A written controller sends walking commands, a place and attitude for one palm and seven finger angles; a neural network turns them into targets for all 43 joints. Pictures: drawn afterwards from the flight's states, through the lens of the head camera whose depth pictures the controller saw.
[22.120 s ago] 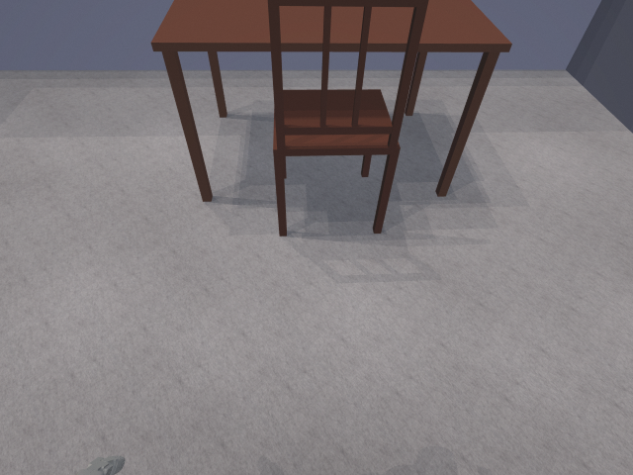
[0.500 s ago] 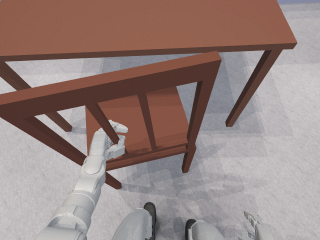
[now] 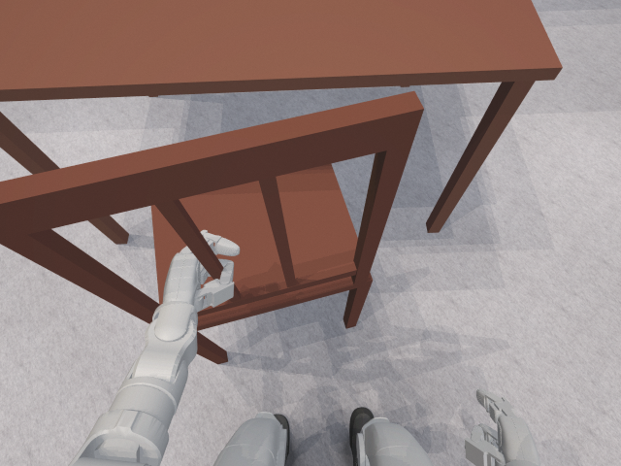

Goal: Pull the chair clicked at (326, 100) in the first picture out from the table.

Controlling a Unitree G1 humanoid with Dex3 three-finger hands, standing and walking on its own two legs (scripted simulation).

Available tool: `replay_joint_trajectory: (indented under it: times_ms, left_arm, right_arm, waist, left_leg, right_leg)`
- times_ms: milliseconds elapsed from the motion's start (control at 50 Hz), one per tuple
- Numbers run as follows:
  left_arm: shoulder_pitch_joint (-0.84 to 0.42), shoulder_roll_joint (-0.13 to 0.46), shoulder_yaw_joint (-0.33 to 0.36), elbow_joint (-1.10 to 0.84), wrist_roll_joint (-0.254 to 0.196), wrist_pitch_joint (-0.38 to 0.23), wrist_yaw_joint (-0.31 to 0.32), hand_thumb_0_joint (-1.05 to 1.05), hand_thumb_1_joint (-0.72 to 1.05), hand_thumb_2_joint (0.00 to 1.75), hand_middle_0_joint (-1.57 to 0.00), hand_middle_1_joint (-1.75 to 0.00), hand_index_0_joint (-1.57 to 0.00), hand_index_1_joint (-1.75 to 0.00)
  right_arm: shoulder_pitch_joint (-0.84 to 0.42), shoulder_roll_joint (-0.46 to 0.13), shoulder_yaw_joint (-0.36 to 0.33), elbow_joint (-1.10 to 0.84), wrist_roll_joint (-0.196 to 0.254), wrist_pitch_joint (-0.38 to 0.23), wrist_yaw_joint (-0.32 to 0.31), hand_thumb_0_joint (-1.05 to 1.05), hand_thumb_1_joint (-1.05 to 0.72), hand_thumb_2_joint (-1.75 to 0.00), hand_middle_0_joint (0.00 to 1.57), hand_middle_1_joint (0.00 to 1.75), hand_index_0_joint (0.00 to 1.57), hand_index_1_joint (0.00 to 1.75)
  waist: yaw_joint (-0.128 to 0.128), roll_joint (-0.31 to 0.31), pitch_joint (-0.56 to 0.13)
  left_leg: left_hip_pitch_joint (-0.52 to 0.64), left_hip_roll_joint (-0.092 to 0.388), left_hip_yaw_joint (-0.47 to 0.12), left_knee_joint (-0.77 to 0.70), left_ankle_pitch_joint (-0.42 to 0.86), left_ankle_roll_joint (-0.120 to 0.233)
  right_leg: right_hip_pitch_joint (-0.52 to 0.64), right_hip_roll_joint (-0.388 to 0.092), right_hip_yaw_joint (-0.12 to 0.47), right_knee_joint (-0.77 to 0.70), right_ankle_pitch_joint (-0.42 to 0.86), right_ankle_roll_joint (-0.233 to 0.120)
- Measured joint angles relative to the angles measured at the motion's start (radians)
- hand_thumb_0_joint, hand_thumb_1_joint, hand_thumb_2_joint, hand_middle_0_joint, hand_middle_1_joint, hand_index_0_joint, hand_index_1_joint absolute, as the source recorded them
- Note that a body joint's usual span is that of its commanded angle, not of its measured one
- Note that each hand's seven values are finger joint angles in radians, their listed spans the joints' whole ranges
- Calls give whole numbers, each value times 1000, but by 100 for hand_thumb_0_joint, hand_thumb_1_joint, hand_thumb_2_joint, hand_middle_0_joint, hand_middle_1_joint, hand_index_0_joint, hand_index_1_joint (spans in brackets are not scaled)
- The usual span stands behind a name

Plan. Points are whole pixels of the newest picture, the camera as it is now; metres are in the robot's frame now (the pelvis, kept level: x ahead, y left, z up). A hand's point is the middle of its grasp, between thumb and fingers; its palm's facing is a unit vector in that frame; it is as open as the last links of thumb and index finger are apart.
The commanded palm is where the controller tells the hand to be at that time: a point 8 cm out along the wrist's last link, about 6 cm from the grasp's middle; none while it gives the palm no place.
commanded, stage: step backward, pulling the chair out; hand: left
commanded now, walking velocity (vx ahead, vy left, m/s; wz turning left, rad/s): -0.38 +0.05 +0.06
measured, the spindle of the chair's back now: (209, 260) +0.37 +0.15 -0.05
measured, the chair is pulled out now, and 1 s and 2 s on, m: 0.15 0.25 0.35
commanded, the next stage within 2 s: none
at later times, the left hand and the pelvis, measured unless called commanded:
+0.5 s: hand (227, 313) +0.30 +0.12 -0.07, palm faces +0.03 -0.98 -0.19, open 5.1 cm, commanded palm +0.27 +0.17 -0.06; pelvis -0.05 -0.01 +0.00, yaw +2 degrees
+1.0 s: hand (223, 354) +0.25 +0.12 -0.06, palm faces +0.03 -0.98 -0.20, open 5.1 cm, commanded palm +0.21 +0.17 -0.06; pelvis -0.09 -0.01 +0.00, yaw +5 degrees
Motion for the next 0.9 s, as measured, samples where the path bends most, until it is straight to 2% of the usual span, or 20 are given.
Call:
replay_joint_trajectory:
  times_ms: [40, 80, 140, 200, 240, 280, 340, 360, 420, 460, 520, 540, 600, 680, 760, 800, 840, 900]
  left_arm:
    - [5, -8, -8, 2, 3, -2, 4, 2, 73, 79, -25, -115, -50, -145]
    - [-1, -15, -22, 5, 10, 5, 7, 2, 73, 79, -24, -116, -50, -145]
    - [-17, -10, -34, 8, 10, 19, 5, 2, 73, 79, -22, -117, -50, -145]
    - [-18, -15, -30, 16, 5, 24, 0, 3, 74, 79, -21, -115, -50, -145]
    - [-18, -16, -23, 23, 2, 19, -3, 3, 74, 79, -22, -115, -50, -145]
    - [-22, -13, -13, 30, 1, 9, -8, 3, 73, 79, -23, -114, -50, -145]
    - [-38, -14, 13, 46, -10, -9, -9, 3, 73, 80, -24, -113, -50, -145]
    - [-41, -12, 18, 47, -12, -12, -9, 3, 72, 80, -25, -112, -50, -145]
    - [-39, -14, 31, 50, -16, -13, -3, 3, 72, 80, -25, -112, -50, -145]
    - [-35, -21, 31, 42, -18, -4, 4, 3, 72, 80, -25, -112, -50, -145]
    - [-28, -34, 12, 18, -15, 18, 13, 3, 72, 80, -24, -112, -50, -145]
    - [-32, -36, 1, 11, -11, 21, 15, 3, 73, 80, -24, -113, -50, -145]
    - [-43, -24, -22, -13, 0, 32, 13, 2, 73, 79, -22, -114, -50, -145]
    - [-26, -7, -42, -53, 15, 44, 4, 2, 74, 78, -20, -115, -49, -145]
    - [7, 1, -36, -67, 14, 40, -10, 2, 74, 78, -20, -115, -47, -145]
    - [16, -3, -31, -57, 11, 30, -12, 2, 74, 78, -21, -115, -46, -145]
    - [20, -8, -25, -37, 3, 14, -10, 2, 73, 79, -22, -115, -47, -145]
    - [-1, -27, -19, 14, -1, -4, -2, 2, 72, 80, -23, -114, -48, -145]
  right_arm:
    - [-1, -11, -2, 15, 1, 3, -12, 0, -90, -89, 21, 30, 20, 30]
    - [0, -21, -4, 32, 1, 4, -24, 0, -90, -89, 21, 30, 20, 30]
    - [2, -12, -4, 34, -10, 16, -27, 0, -90, -89, 21, 30, 20, 30]
    - [17, 5, -3, 28, -25, 14, -6, 1, -90, -89, 20, 30, 20, 30]
    - [27, 19, 3, 29, -26, 5, 11, 0, -90, -89, 20, 30, 20, 30]
    - [29, 31, 13, 34, -25, -3, 25, 0, -90, -89, 20, 30, 20, 30]
    - [11, 34, 19, 39, -13, -1, 30, 0, -90, -89, 21, 30, 20, 30]
    - [8, 34, 19, 40, -7, 0, 26, 0, -90, -89, 21, 30, 20, 30]
    - [-1, 18, 17, 46, 2, 4, 6, 0, -90, -89, 21, 30, 20, 30]
    - [-7, -3, 14, 52, 5, 5, -8, 1, -90, -89, 21, 30, 20, 30]
    - [-9, -44, -1, 51, 6, 9, -27, 1, -90, -89, 21, 30, 20, 30]
    - [-14, -54, -11, 50, 5, 12, -32, 1, -90, -89, 21, 30, 20, 30]
    - [-33, -57, -27, 38, 1, 21, -35, 1, -91, -89, 21, 30, 20, 30]
    - [-19, -31, -28, -6, -12, 20, -9, 1, -91, -89, 20, 30, 19, 30]
    - [1, 14, -7, -16, -19, 13, 19, 0, -91, -89, 20, 30, 19, 30]
    - [7, 30, 4, -10, -16, 14, 22, 0, -90, -89, 20, 30, 20, 30]
    - [7, 38, 11, 5, -7, 14, 18, 0, -90, -89, 21, 30, 20, 30]
    - [0, 30, 11, 42, 0, 10, 1, 0, -90, -89, 21, 30, 20, 30]
  waist:
    - [-5, -1, -12]
    - [-12, -10, -20]
    - [5, -51, -13]
    - [17, -41, -23]
    - [27, -30, -23]
    - [37, -17, -15]
    - [26, 26, 18]
    - [23, 25, 23]
    - [13, 7, 17]
    - [2, -4, 8]
    - [-19, 5, -5]
    - [-22, 5, -1]
    - [-13, -24, 22]
    - [5, -52, 17]
    - [17, -44, 15]
    - [21, -18, 17]
    - [19, 1, 10]
    - [15, 4, -9]
  left_leg:
    - [14, -11, 0, 25, -54, -3]
    - [50, -16, 11, -37, 16, 12]
    - [72, -43, 37, -91, 46, 31]
    - [67, -32, 35, -116, 60, 30]
    - [62, -19, 30, -118, 66, 22]
    - [52, -4, 25, -103, 63, 9]
    - [25, 30, 3, -71, 81, -4]
    - [9, 28, 3, -32, 70, -6]
    - [-18, -5, -3, 82, -74, -9]
    - [8, -12, 5, 49, -80, -8]
    - [76, 15, 16, -66, 66, -5]
    - [88, 13, 18, -89, 47, -13]
    - [103, 1, 35, -122, 29, -13]
    - [96, 2, 50, -137, 53, -7]
    - [94, 23, 42, -113, 45, -21]
    - [88, 43, 25, -91, 35, -33]
    - [64, 53, 19, -46, 23, -31]
    - [24, 13, 10, 106, -122, -15]
  right_leg:
    - [-15, -12, 3, 18, -6, 6]
    - [-28, -33, 1, 39, -13, 17]
    - [-37, -61, 22, 64, -21, 30]
    - [-30, -42, 26, 140, -175, 23]
    - [22, -30, 19, 89, -153, 16]
    - [73, -18, 11, 0, -66, 5]
    - [89, 17, -13, -45, -40, -10]
    - [83, 17, -14, -40, -42, -15]
    - [48, -7, -2, -8, -51, -17]
    - [27, -30, 3, 15, -57, -10]
    - [2, -48, -11, 54, -74, 7]
    - [-1, -55, -14, 62, -76, 13]
    - [1, -68, -1, 45, -51, 26]
    - [-13, -67, 12, 31, -27, 24]
    - [-6, -47, 2, 35, -20, 10]
    - [6, -27, -15, 27, -15, -2]
    - [2, -17, -28, 26, -17, -13]
    - [-21, -35, -33, 33, -13, -18]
